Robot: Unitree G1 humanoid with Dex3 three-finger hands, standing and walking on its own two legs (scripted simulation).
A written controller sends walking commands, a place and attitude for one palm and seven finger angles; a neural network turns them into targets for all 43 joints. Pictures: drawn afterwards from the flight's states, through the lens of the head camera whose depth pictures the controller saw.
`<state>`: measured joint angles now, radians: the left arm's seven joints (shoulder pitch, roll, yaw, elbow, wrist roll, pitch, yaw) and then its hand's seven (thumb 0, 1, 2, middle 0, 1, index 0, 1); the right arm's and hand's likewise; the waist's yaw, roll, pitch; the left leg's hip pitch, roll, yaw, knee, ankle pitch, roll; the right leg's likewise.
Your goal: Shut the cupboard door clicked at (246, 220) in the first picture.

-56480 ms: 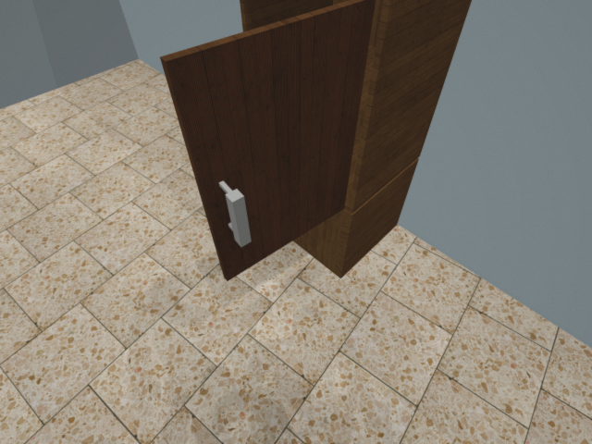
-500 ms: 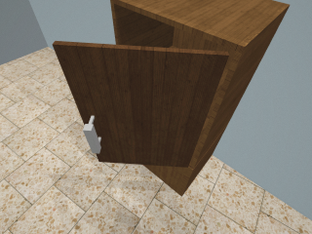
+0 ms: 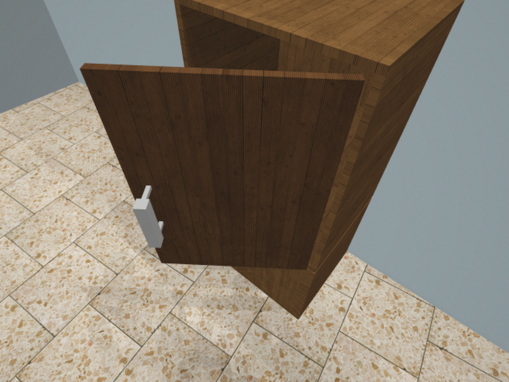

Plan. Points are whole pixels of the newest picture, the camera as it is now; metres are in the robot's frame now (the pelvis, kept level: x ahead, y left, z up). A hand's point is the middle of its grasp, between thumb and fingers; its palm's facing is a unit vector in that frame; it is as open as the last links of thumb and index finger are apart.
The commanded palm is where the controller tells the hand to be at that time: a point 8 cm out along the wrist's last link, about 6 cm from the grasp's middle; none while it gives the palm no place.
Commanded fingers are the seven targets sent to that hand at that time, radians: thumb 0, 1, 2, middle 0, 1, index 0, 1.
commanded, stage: look again from close up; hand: left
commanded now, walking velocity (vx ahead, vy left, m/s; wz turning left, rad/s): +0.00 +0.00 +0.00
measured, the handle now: (152, 216) +0.46 +0.25 -0.08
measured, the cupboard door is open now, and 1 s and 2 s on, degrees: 37 37 37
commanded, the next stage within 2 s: raise the hand and make a fist in 0.36 s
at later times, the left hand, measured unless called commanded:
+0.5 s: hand out of the picture +0.03 +0.19 -0.16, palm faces +0.08 -0.98 -0.21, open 7.3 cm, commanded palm +0.08 +0.23 -0.07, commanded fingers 0.00 0.90 0.90 -0.24 -0.34 -0.24 -0.34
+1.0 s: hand out of the picture +0.12 +0.18 -0.07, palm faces +0.11 -0.99 -0.06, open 5.6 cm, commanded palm +0.11 +0.23 -0.07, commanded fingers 0.00 0.90 0.90 -0.69 -0.84 -0.69 -0.84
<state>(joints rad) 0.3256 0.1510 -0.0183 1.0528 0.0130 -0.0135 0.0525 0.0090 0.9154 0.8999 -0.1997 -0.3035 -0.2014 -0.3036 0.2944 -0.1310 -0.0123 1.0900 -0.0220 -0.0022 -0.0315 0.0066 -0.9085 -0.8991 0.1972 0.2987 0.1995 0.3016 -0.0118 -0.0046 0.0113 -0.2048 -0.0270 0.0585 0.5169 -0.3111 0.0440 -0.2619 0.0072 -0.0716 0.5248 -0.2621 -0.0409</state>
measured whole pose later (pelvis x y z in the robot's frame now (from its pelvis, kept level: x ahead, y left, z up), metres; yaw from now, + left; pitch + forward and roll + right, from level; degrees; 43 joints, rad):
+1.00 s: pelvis -0.05 -0.02 -0.12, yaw +3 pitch +16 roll -1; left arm 0.49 0.22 0.11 -0.03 -0.26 -0.55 -0.23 0.02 0.90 0.90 -0.52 -0.65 -0.52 -0.65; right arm 0.16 -0.25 -0.01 0.47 0.01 -0.27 -0.04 0.01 -0.90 -0.90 0.20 0.30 0.20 0.30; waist 0.05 -0.01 -0.14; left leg -1.05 -0.01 -0.01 1.34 -0.58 0.02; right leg -1.06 -0.01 -0.15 1.29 -0.52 -0.09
